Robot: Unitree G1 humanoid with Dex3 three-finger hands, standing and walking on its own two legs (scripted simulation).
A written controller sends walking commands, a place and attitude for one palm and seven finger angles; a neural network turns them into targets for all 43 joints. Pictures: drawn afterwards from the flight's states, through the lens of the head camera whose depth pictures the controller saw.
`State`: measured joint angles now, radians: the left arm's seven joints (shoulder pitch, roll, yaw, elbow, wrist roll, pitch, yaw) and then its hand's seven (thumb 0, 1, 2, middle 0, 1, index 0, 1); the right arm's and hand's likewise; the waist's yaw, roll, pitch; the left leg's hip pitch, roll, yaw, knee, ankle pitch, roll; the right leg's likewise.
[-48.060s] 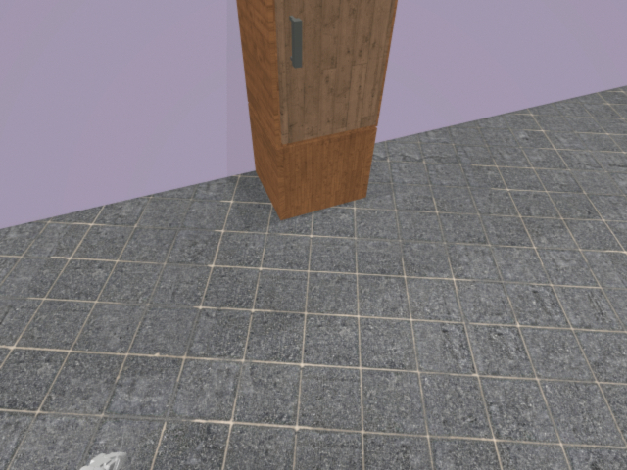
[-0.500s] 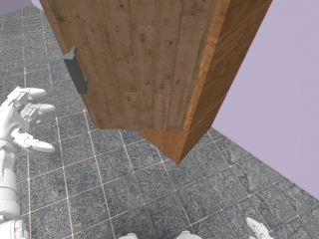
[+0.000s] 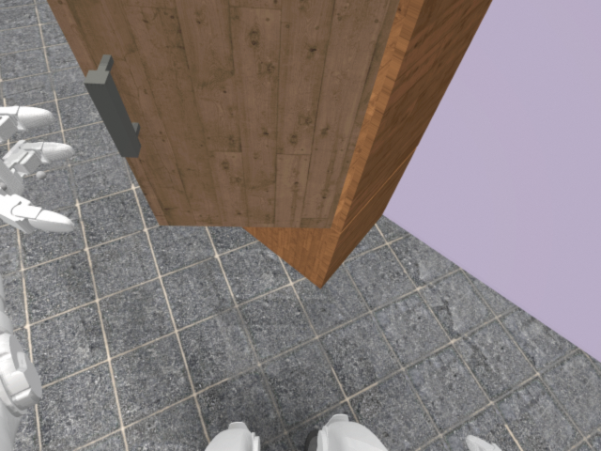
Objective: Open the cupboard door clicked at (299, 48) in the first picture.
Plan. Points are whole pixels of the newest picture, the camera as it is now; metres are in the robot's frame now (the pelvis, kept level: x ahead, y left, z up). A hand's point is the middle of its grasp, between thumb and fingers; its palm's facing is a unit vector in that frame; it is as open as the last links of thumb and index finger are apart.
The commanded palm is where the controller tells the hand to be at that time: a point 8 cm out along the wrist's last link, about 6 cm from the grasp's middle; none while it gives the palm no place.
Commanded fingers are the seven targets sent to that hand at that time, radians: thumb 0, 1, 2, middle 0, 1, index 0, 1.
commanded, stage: move the hooked fingers beside the handle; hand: left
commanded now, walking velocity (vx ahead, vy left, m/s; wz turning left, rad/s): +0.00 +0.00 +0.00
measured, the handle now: (119, 108) +0.56 +0.26 +0.07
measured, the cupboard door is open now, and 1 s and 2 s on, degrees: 41 41 41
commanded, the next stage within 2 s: slide the fingers in behind the handle in 1.48 s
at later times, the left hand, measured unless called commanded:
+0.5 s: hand (55, 123) +0.51 +0.32 +0.09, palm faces +0.03 -1.00 -0.01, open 14.0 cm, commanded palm +0.50 +0.36 +0.08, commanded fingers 0.00 -0.50 0.30 -0.30 -1.20 -0.30 -1.20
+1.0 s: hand (50, 121) +0.52 +0.33 +0.08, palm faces +0.06 -1.00 -0.02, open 14.0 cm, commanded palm +0.50 +0.36 +0.08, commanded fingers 0.00 -0.50 0.30 -0.30 -1.20 -0.30 -1.20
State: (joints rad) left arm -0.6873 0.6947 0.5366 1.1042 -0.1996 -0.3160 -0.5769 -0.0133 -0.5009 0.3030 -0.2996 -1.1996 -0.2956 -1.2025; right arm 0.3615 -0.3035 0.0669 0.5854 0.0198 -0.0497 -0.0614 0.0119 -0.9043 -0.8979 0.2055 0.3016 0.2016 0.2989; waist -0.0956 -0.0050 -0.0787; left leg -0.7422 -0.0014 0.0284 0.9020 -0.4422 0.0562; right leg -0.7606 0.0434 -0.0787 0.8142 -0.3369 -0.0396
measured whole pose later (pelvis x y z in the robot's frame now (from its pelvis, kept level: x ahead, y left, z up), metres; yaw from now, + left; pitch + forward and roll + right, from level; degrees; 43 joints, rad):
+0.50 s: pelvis +0.01 +0.01 -0.01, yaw -2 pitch +23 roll -4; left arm -0.96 0.91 0.59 1.29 -0.09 -0.28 -0.58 -0.01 -0.50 0.30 -0.30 -1.20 -0.30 -1.20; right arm 0.43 -0.32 0.08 0.58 0.00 0.06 -0.05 0.01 -0.90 -0.90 0.21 0.30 0.20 0.30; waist -0.19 0.00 -0.07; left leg -0.90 0.02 0.02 0.98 -0.48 0.06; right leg -0.90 0.06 -0.09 0.85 -0.35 -0.03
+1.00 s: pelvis +0.02 +0.02 -0.01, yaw -2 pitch +24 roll -6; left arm -0.92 0.89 0.62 1.22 -0.09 -0.29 -0.56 -0.01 -0.50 0.30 -0.30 -1.20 -0.30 -1.20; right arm 0.43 -0.30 0.08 0.56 -0.01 0.10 -0.02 0.01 -0.90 -0.90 0.21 0.30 0.20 0.30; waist -0.19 0.01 -0.08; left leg -0.91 0.03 0.01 0.98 -0.50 0.07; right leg -0.90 0.07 -0.09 0.83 -0.35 -0.02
